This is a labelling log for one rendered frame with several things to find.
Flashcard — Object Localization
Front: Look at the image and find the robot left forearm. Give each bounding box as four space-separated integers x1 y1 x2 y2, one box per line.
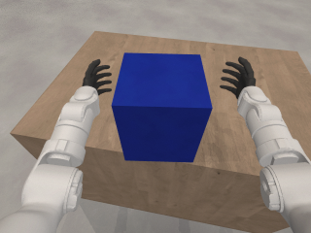
21 85 100 206

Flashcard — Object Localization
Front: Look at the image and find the left robot hand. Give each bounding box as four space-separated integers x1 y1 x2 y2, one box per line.
82 59 112 96

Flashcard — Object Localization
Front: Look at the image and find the pedestal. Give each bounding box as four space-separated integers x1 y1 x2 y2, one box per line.
10 31 311 233

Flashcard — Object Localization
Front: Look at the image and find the robot right forearm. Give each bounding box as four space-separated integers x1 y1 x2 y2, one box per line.
237 85 311 167

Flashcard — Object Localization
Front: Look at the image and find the carton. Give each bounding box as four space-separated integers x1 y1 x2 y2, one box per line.
111 52 213 163

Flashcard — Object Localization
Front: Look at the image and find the right robot upper arm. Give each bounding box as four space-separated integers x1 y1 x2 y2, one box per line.
259 162 311 233

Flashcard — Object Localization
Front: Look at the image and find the left robot upper arm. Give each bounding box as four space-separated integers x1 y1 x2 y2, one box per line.
0 163 84 233

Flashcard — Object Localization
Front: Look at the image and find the right robot hand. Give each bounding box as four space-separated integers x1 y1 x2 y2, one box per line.
220 56 256 99

